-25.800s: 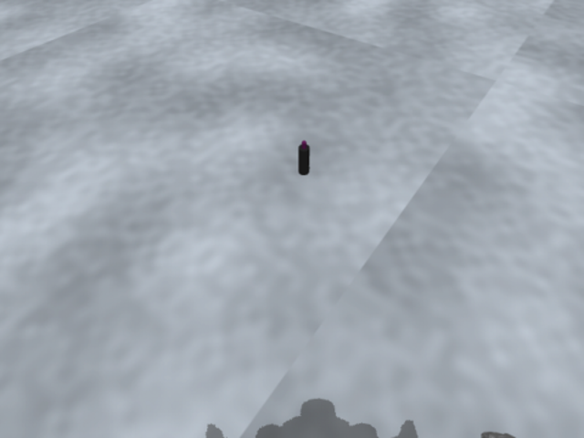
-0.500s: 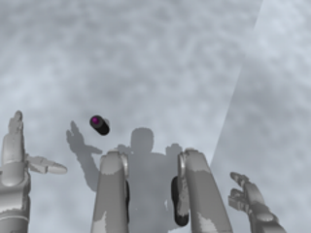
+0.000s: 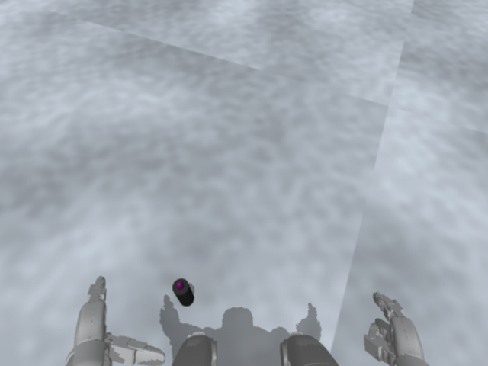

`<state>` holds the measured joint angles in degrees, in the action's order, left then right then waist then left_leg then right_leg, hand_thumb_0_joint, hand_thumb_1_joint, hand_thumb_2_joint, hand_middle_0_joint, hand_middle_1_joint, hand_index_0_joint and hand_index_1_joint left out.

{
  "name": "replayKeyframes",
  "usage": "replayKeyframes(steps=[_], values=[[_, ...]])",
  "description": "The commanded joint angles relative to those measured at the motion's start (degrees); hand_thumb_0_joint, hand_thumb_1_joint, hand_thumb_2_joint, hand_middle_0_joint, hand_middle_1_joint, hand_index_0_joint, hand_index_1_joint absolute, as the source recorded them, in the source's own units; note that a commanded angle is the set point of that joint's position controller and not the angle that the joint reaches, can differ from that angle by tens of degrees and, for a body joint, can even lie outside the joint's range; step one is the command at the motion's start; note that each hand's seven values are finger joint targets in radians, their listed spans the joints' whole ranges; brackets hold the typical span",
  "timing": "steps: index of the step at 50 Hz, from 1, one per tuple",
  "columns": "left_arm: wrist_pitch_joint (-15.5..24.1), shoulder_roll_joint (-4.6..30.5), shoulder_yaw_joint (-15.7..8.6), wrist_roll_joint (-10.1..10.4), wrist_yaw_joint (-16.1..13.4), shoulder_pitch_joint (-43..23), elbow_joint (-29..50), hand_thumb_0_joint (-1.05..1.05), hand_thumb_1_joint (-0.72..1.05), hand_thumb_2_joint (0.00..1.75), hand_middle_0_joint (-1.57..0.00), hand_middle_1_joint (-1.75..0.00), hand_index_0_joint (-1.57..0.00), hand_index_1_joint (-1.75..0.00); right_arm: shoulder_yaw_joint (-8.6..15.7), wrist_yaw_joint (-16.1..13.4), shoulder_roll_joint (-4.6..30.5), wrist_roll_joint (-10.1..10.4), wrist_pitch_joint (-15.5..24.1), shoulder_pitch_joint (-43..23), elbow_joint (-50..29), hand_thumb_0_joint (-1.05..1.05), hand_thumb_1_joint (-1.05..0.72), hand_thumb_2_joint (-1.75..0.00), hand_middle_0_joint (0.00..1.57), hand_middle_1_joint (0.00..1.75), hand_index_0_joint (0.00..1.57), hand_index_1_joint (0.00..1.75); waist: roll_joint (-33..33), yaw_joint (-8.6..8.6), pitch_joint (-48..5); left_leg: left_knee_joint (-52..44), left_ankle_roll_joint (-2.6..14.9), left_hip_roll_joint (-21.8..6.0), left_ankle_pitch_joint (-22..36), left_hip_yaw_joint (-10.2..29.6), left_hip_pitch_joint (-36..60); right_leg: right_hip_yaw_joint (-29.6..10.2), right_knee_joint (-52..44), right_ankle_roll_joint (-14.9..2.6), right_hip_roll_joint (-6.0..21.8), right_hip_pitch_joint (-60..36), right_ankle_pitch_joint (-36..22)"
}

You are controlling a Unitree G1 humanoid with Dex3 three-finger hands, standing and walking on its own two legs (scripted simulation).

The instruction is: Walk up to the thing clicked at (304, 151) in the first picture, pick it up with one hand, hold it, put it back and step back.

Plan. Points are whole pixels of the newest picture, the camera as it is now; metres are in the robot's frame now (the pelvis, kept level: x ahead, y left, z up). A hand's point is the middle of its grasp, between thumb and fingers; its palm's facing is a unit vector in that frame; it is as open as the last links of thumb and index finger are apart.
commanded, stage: home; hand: left
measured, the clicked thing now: (183, 291) +0.39 +0.20 -0.59
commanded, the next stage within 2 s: stand in 1.88 s
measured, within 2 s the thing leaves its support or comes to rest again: neither
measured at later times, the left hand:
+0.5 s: hand (135, 336) +0.18 +0.18 -0.03, palm faces +0.12 -0.95 -0.29, open 17.7 cm
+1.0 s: hand (145, 335) +0.18 +0.16 -0.03, palm faces +0.11 -0.95 -0.28, open 17.7 cm
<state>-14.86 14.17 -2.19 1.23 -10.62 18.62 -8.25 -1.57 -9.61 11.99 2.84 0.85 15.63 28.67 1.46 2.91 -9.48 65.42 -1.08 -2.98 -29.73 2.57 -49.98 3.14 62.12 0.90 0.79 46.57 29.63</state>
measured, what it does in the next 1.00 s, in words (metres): stands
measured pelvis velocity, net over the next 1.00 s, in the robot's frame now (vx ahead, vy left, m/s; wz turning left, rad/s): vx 0.01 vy -0.02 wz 0.01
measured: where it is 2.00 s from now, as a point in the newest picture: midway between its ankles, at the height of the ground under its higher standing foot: outside the picture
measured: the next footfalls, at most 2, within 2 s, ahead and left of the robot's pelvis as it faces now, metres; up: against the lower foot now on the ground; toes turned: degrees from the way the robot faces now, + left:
none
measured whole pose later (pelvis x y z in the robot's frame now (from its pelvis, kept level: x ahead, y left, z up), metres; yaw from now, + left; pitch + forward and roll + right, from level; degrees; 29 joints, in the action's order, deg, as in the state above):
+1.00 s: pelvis +0.01 -0.02 +0.03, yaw +1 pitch +7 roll -1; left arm -15.2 11.1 0.8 0.9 -7.7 26.2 -0.8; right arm -1.1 -9.8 12.3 1.0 6.3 15.8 29.5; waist 2.2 1.5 -5.8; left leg 54.7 -2.3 -3.1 -26.3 2.4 -36.0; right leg 3.3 53.2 -0.2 0.6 33.4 27.2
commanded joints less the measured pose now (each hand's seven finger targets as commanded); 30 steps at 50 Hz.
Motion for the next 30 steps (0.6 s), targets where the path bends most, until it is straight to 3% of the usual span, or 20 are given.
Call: replayKeyframes(steps=[1,7,11,16,19,24,26,30], values=[[0.7,4.9,-0.6,-0.4,-1.1,3.9,16.8,0.00,-0.59,0.03,-0.05,-0.05,-0.05,-0.05,2.8,-1.7,6.6,-0.6,4.0,-2.3,-9.5,0.00,-0.90,-0.90,0.20,0.30,0.20,0.30,3.2,-0.93,-7.0,-14.9,1.21,1.8,12.1,-1.3,14.0,1.3,-13.0,-1.46,-1.9,-10.0,-12.6],[0.4,3.6,0.1,-0.7,-0.2,8.8,20.1,0.00,-0.61,0.02,-0.04,-0.04,-0.05,-0.04,2.7,-2.0,6.2,-1.2,5.5,-2.8,-10.6,0.00,-0.90,-0.90,0.20,0.30,0.20,0.30,-0.2,-1.21,-1.5,-18.5,1.05,1.4,12.7,-0.6,15.6,2.3,-15.4,-1.35,-2.5,-12.0,-12.0],[1.0,3.2,0.3,-0.9,0.6,7.9,20.7,0.00,-0.61,0.00,-0.04,-0.04,-0.04,-0.04,2.9,-1.6,6.6,-1.6,6.5,-3.0,-10.7,0.00,-0.90,-0.90,0.20,0.30,0.20,0.30,0.1,-1.03,0.7,-19.7,0.82,1.3,11.6,-0.6,16.1,2.3,-16.3,-1.21,-2.5,-12.2,-11.1],[2.0,4.2,-0.7,-1.2,1.2,5.7,21.9,0.00,-0.61,0.02,-0.04,-0.04,-0.05,-0.04,3.1,-1.3,6.5,-2.1,7.5,-2.8,-10.1,0.00,-0.90,-0.90,0.20,0.30,0.20,0.30,1.9,-1.24,-1.6,-18.9,0.82,2.0,13.8,-1.8,17.9,1.2,-16.6,-1.22,-2.1,-14.0,-13.1],[2.1,3.2,0.2,-1.3,1.4,6.5,21.7,0.00,-0.61,0.01,-0.04,-0.04,-0.04,-0.04,3.1,-1.4,6.5,-2.2,7.9,-2.8,-10.0,0.00,-0.90,-0.90,0.20,0.30,0.20,0.30,2.5,-0.94,-4.3,-18.5,0.66,2.1,16.2,-1.7,19.8,1.1,-16.5,-1.23,-2.1,-15.1,-15.2],[2.0,2.9,0.2,-1.3,1.4,5.7,20.7,0.00,-0.61,0.02,-0.05,-0.04,-0.05,-0.04,3.1,-1.4,6.7,-2.3,8.5,-3.3,-9.6,0.00,-0.90,-0.90,0.20,0.30,0.20,0.30,0.3,-0.40,-3.6,-18.2,0.98,2.2,15.5,-2.0,19.6,0.7,-17.7,-0.78,-2.0,-15.6,-15.3],[1.9,3.1,-0.8,-1.3,1.4,8.7,17.9,0.00,-0.61,0.02,-0.04,-0.04,-0.04,-0.04,2.8,-1.4,6.2,-2.2,8.4,-3.2,-8.8,0.00,-0.90,-0.90,0.20,0.30,0.20,0.30,-0.4,-1.41,-2.3,-17.9,1.11,2.4,16.0,-2.3,18.5,0.7,-18.2,-0.67,-1.8,-15.8,-15.9],[2.1,3.2,-0.4,-1.1,1.8,7.0,19.2,0.00,-0.61,0.01,-0.04,-0.04,-0.04,-0.04,3.1,-1.2,6.7,-2.2,8.4,-3.6,-9.2,0.00,-0.90,-0.90,0.20,0.30,0.20,0.30,0.3,-1.34,-2.3,-18.3,1.08,2.5,15.7,-2.5,18.6,0.4,-18.5,-0.68,-1.7,-15.8,-15.7]])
